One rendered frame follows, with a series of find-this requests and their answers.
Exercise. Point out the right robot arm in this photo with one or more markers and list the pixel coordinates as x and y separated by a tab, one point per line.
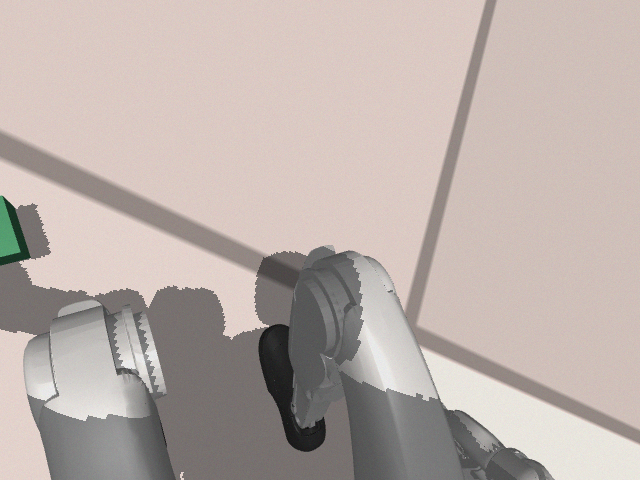
512	464

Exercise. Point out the right robot hand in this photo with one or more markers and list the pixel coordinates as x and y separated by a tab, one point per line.
474	441

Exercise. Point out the right robot foot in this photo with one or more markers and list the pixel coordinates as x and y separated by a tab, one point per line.
278	375

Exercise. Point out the carton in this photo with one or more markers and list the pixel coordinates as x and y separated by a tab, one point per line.
13	246

